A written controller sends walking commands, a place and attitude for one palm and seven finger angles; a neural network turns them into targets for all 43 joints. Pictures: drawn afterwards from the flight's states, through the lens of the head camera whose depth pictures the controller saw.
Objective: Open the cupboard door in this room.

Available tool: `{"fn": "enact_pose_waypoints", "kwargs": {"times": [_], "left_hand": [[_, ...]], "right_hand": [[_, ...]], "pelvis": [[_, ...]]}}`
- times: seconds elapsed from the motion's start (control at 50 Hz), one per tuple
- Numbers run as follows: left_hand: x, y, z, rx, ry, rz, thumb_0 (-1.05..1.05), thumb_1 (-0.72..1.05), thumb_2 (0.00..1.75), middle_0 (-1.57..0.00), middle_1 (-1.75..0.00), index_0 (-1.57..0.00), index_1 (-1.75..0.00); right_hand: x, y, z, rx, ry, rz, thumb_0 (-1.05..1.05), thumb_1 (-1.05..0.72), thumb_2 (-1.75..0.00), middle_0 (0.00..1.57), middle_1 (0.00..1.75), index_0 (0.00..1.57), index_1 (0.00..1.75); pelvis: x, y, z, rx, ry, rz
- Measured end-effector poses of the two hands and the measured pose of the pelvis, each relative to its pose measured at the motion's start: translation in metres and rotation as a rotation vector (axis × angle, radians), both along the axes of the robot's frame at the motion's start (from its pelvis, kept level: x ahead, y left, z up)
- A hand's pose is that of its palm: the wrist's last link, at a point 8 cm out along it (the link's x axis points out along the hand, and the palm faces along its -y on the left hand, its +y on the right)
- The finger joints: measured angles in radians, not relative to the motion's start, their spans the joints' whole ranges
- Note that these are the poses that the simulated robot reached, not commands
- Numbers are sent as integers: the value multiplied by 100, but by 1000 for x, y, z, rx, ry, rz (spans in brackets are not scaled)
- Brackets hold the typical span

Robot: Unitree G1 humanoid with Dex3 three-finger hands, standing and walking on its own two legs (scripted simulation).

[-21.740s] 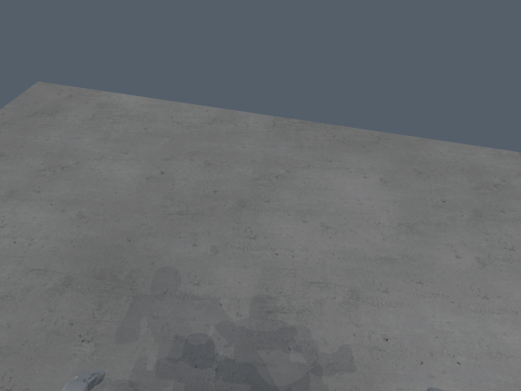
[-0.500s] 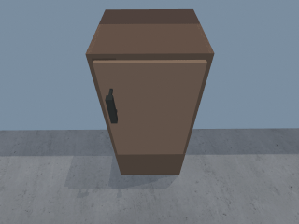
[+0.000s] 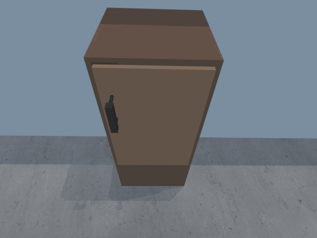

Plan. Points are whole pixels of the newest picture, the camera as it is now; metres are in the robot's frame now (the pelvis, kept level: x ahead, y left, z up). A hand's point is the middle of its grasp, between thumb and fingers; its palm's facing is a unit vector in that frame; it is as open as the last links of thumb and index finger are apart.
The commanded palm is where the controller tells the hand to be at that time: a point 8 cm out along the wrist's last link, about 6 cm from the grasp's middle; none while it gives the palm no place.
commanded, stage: look again from close up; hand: left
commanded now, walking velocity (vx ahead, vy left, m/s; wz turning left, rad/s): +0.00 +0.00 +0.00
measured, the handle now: (113, 114) +0.50 +0.19 -0.02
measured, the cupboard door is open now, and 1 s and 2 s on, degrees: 0 0 0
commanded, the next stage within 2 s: raise the hand with hooked fingers in 0.60 s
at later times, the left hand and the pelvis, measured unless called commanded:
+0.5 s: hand out of the picture -0.02 +0.15 -0.18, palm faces +0.03 -0.99 -0.17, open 7.4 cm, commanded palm none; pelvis +0.00 -0.01 +0.00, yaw +0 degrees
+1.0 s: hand (108, 206) +0.20 +0.14 -0.02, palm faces +0.08 -1.00 -0.01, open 7.9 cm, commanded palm +0.12 +0.21 -0.06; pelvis -0.03 -0.03 -0.05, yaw +2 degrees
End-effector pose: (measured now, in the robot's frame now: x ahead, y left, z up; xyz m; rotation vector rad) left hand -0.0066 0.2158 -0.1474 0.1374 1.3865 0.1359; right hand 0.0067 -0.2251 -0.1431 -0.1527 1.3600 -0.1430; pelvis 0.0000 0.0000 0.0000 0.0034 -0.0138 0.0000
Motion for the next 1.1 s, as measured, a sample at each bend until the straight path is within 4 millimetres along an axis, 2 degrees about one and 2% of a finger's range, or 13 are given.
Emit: {"fn": "enact_pose_waypoints", "kwargs": {"times": [0.38,0.72,0.74,0.8,0.84,0.9,0.94,1.0,1.04,1.1], "left_hand": [[-14,-13,1,-6,40,18,1,91,90,-20,-30,-20,-30],[-11,-22,2,0,31,20,1,91,90,-20,-30,-20,-30],[-2,-20,7,2,-12,53,1,91,90,-20,-30,-20,-30],[45,5,48,121,-335,90,5,96,90,-20,-31,-21,-31],[84,10,81,150,-575,88,6,95,89,-20,-32,-21,-32],[140,4,121,124,-931,38,5,90,87,-20,-35,-20,-34],[166,-7,134,54,-1140,3,4,85,86,-20,-37,-20,-36],[179,-26,132,-78,-1368,-69,2,78,83,-20,-41,-21,-40],[173,-33,121,-124,-1424,-117,2,73,81,-21,-43,-21,-43],[152,-31,95,-138,-1373,-102,1,65,79,-22,-48,-22,-47]], "right_hand": [[-12,0,-2,18,43,-15,1,-92,-90,20,30,20,30],[-13,-6,-4,24,51,-13,1,-92,-90,20,30,20,30],[-10,-9,-2,16,23,-14,1,-93,-90,20,30,20,30],[13,-22,5,-25,-186,-16,2,-93,-90,21,30,20,30],[35,-32,9,-45,-320,0,2,-93,-90,21,30,20,30],[73,-47,15,-78,-499,46,2,-92,-90,21,30,20,30],[99,-56,20,-98,-603,74,1,-92,-90,20,30,20,30],[134,-67,27,-115,-730,118,1,-91,-90,20,30,20,30],[154,-70,29,-121,-795,148,1,-91,-90,20,30,20,30],[178,-69,29,-120,-855,180,1,-91,-90,20,30,20,30]], "pelvis": [[3,-8,1,3,-1,-1],[4,-15,1,-2,6,2],[2,-15,0,-4,6,6],[-1,-17,-4,10,16,12],[-5,-18,-8,8,27,36],[-15,-19,-19,2,80,52],[-21,-23,-30,4,131,42],[-29,-30,-52,8,192,26],[-34,-35,-67,10,216,21],[-38,-41,-84,8,229,24]]}}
